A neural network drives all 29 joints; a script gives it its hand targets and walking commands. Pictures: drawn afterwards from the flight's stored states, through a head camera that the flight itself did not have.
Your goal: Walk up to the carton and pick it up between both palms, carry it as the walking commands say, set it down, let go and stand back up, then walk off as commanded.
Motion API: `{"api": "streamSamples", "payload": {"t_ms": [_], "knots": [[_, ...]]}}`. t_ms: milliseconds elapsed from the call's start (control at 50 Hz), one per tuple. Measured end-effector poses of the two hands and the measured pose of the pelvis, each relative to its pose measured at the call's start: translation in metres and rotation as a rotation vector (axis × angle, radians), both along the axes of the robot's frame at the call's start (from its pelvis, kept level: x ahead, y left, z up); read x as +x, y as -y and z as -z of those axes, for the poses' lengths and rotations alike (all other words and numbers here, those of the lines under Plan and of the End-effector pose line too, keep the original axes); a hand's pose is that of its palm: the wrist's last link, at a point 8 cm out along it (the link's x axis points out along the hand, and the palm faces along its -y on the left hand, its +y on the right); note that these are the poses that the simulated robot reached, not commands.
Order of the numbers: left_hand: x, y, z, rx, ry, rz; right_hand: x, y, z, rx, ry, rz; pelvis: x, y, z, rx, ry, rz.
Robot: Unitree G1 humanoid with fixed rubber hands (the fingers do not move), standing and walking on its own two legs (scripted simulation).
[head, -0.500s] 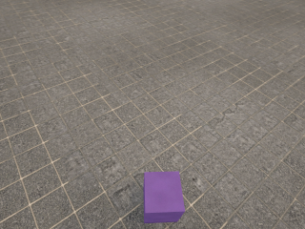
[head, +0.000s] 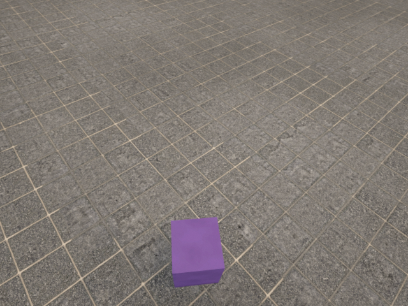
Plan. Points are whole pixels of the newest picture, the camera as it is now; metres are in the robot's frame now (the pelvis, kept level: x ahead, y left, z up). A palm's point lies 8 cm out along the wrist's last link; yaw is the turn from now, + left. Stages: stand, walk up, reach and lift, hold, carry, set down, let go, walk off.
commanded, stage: walk up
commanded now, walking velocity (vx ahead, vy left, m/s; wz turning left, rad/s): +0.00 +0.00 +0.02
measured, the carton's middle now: (195, 252) +0.43 +0.00 -0.65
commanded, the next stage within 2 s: stand in 1.40 s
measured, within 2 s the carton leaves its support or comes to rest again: neither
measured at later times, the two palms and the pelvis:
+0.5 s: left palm out of the picture +0.00 +0.21 -0.15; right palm out of the picture +0.00 -0.27 -0.15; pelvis -0.01 -0.02 +0.00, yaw +1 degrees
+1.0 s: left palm out of the picture +0.02 +0.26 -0.14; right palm out of the picture +0.02 -0.18 -0.15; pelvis +0.00 +0.04 +0.00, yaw +0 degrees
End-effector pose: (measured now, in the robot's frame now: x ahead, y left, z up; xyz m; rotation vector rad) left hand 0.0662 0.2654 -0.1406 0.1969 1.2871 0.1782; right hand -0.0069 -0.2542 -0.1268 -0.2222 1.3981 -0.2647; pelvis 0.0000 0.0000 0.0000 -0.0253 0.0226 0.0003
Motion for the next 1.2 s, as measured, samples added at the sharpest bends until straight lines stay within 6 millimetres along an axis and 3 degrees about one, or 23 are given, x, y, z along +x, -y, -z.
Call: {"api": "streamSamples", "payload": {"t_ms": [80, 160, 280, 420, 540, 620, 700, 820, 1020, 1200], "knots": [[0.001, 0.038, 0.001, 0.015, 0.048, 0.007, -0.001, 0.024, 0.022, 0.055, -0.001, -0.004, 0.000, 0.027, 0.010, 0.037, 0.017, 0.002], [-0.014, 0.073, -0.012, -0.013, 0.038, 0.008, 0.006, 0.028, 0.026, 0.100, -0.002, -0.026, -0.001, 0.038, 0.001, 0.047, 0.023, -0.001], [-0.033, 0.091, -0.011, -0.028, 0.006, -0.010, 0.015, 0.022, 0.027, 0.139, 0.035, -0.040, -0.005, 0.043, -0.001, 0.031, 0.028, -0.004], [-0.049, 0.084, 0.004, -0.062, -0.026, -0.053, 0.012, 0.015, 0.020, 0.107, 0.026, -0.064, -0.005, 0.036, 0.002, 0.021, 0.037, -0.012], [-0.084, 0.036, 0.005, 0.011, -0.101, -0.108, 0.003, 0.009, 0.017, 0.061, -0.038, -0.090, -0.008, 0.007, 0.005, 0.037, 0.017, -0.020], [-0.100, -0.003, 0.017, 0.017, -0.162, -0.119, 0.005, -0.016, 0.019, 0.037, 0.004, -0.087, -0.008, -0.019, 0.015, 0.013, 0.020, -0.033], [-0.095, -0.018, 0.015, -0.012, -0.177, -0.092, 0.011, -0.049, 0.010, 0.062, 0.041, -0.078, -0.008, -0.030, 0.007, 0.014, 0.023, -0.014], [-0.073, -0.017, 0.010, -0.036, -0.132, -0.068, 0.032, -0.078, 0.008, 0.094, 0.107, -0.055, -0.005, -0.040, 0.000, 0.021, 0.009, -0.007], [-0.049, 0.012, 0.003, -0.055, -0.068, -0.033, 0.028, -0.075, 0.019, 0.132, 0.073, -0.023, 0.000, -0.036, -0.001, 0.033, 0.026, -0.006], [-0.060, 0.025, 0.003, -0.067, -0.104, -0.039, 0.013, -0.066, 0.018, 0.133, 0.022, -0.006, 0.004, -0.027, -0.003, 0.030, 0.032, -0.003]]}}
